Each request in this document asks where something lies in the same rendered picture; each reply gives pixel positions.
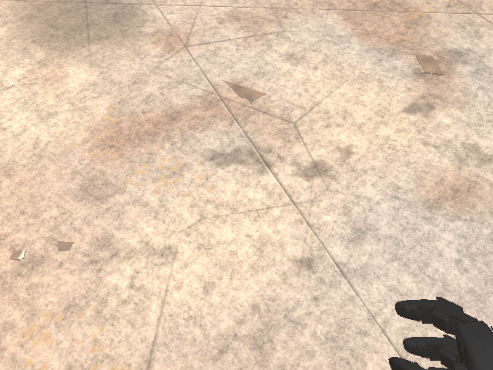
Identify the robot right hand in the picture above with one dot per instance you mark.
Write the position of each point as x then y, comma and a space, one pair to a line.
471, 350

